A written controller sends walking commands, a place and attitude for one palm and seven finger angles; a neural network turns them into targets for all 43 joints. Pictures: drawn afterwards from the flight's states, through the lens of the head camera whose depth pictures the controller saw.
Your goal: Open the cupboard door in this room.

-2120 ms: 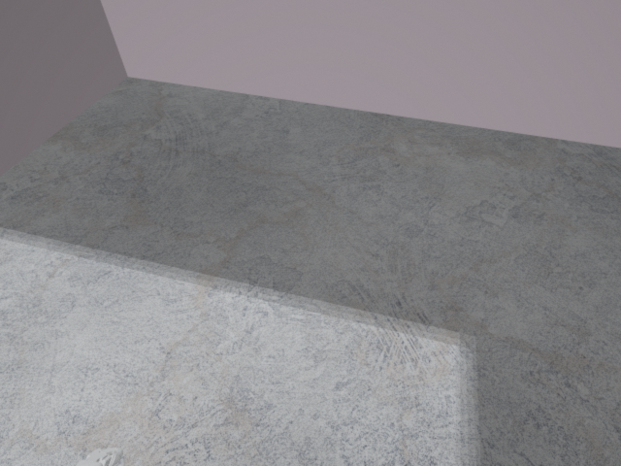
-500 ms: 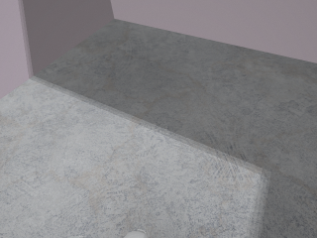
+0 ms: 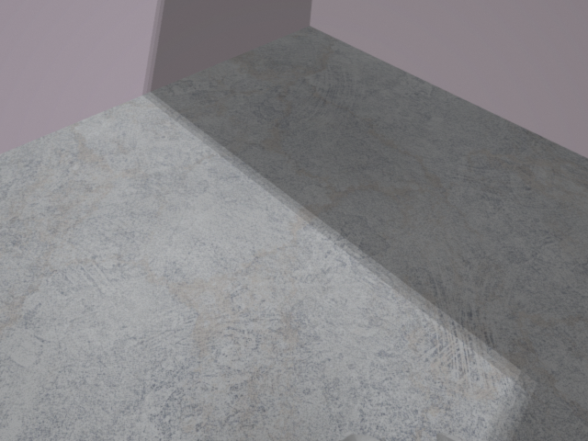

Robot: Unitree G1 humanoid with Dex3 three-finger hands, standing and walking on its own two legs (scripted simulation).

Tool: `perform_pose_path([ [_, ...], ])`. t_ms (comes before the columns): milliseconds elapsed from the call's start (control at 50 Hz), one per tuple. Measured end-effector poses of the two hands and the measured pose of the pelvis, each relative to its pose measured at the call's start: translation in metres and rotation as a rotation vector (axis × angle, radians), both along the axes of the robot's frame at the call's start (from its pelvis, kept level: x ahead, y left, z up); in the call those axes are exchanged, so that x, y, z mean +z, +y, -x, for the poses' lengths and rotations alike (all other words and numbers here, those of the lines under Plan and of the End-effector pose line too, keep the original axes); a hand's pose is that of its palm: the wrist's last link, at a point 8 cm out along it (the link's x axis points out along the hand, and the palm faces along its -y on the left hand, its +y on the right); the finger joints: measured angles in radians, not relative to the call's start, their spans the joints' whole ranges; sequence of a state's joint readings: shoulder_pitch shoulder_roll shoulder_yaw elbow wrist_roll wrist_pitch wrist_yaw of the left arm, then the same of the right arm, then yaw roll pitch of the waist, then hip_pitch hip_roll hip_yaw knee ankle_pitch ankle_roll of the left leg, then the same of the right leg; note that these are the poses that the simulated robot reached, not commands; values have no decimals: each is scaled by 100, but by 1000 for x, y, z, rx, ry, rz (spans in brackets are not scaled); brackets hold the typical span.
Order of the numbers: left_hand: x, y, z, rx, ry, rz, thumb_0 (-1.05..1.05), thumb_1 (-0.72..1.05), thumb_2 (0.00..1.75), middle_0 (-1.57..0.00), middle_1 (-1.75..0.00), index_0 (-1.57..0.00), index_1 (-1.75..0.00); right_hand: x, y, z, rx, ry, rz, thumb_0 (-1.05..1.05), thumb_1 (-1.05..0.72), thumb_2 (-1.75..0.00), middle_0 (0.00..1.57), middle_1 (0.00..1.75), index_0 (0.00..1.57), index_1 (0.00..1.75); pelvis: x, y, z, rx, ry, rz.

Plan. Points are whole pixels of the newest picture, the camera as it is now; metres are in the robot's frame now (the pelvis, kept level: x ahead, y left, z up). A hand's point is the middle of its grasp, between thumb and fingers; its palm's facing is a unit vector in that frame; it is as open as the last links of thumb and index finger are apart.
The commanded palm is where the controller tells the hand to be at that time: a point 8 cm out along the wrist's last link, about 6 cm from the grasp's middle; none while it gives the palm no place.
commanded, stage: turn or walk to find it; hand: left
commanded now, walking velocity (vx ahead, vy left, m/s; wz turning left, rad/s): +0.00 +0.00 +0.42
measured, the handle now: out of the picture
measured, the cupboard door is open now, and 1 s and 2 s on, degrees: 0 0 0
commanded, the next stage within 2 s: none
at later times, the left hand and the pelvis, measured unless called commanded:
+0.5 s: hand out of the picture -0.01 +0.16 -0.15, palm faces +0.24 -0.94 -0.26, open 7.3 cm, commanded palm none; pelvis -0.03 -0.04 +0.01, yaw +13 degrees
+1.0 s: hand out of the picture -0.07 +0.20 -0.15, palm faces +0.43 -0.86 -0.27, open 7.3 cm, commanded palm none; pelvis -0.06 -0.02 +0.00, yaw +24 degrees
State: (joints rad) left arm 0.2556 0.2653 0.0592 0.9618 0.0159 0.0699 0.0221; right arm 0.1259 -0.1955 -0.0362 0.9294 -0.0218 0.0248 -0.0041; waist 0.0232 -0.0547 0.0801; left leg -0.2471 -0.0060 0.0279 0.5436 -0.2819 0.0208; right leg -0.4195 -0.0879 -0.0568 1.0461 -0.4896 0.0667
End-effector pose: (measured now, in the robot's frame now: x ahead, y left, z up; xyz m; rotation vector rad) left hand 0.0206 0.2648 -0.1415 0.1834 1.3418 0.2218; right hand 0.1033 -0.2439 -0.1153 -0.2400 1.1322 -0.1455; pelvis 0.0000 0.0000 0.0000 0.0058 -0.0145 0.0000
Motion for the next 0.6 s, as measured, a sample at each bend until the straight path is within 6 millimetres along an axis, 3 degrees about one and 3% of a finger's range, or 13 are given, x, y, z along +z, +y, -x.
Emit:
perform_pose_path([
  [120, 16, -8, -15, 16, -94, -19, 0, 91, 90, -20, -30, -20, -30, -9, 3, 13, 22, 32, -47, 0, -90, -90, 20, 30, 20, 30, 3, -8, 7, 49, -1, 0],
  [240, 25, -33, -18, 28, -185, -62, 0, 91, 90, -20, -30, -20, -30, -34, -20, 31, 27, 83, -88, 0, -90, -90, 20, 30, 20, 30, -6, -30, 14, 103, -4, -13],
  [340, 34, -50, 6, 74, -183, -61, 0, 91, 90, -20, -30, -21, -30, -30, -37, 39, 50, 138, -77, 0, -90, -90, 20, 30, 20, 30, 2, -39, 20, 155, -16, -29],
  [440, 31, -58, 33, 121, -142, -39, 0, 91, 90, -20, -30, -21, -30, -23, -44, 44, 80, 173, -52, 0, -91, -90, 20, 30, 20, 30, 7, -41, 25, 202, -14, -35],
  [520, 22, -56, 58, 172, -114, -15, 0, 91, 90, -20, -30, -21, -30, -18, -38, 39, 126, 193, -22, 0, -91, -90, 20, 30, 19, 30, 6, -36, 30, 238, -8, -27],
  [600, 6, -44, 90, 233, -75, 9, 0, 91, 90, -21, -30, -21, -30, -13, -18, 24, 188, 163, 9, 0, -91, -90, 20, 30, 19, 30, 1, -24, 39, 276, -2, -11],
])
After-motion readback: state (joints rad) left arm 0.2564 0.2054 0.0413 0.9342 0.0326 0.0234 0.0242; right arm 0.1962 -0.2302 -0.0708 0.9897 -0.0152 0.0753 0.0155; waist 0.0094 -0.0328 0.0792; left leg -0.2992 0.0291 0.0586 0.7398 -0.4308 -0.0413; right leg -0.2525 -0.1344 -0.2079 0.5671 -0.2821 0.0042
